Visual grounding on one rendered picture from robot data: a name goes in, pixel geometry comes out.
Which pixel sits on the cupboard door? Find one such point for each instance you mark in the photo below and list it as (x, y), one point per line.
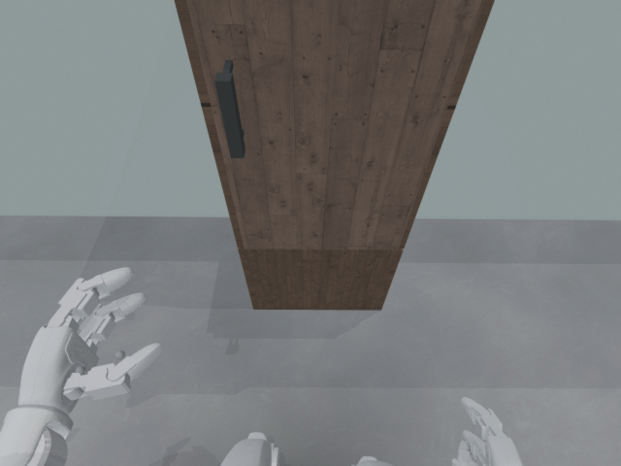
(341, 102)

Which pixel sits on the left robot hand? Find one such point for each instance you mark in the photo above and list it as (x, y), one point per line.
(49, 375)

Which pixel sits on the right robot hand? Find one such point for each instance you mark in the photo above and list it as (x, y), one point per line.
(498, 450)

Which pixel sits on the handle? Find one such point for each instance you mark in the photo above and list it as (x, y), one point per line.
(226, 93)

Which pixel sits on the robot left thigh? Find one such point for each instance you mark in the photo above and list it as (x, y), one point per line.
(252, 452)

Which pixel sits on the robot left shin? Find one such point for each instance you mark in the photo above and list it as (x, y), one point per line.
(257, 435)

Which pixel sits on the robot left forearm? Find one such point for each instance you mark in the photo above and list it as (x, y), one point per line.
(34, 435)

